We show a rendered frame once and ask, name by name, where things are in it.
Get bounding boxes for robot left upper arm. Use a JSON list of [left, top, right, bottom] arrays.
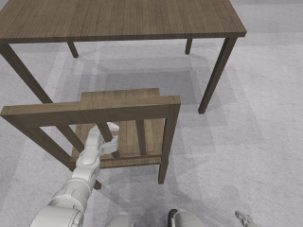
[[32, 205, 84, 227]]

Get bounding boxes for left robot forearm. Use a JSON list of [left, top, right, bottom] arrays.
[[29, 148, 100, 227]]

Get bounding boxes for right robot hand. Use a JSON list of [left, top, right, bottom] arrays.
[[235, 210, 259, 227]]

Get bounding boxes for left robot hand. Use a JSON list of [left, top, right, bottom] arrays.
[[84, 122, 120, 156]]

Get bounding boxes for chair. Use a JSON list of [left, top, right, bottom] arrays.
[[0, 87, 181, 190]]

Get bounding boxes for robot left thigh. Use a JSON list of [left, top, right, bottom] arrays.
[[105, 215, 134, 227]]

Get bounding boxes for table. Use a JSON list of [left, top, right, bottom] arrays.
[[0, 0, 247, 114]]

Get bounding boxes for right robot shin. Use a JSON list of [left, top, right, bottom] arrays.
[[174, 210, 186, 216]]

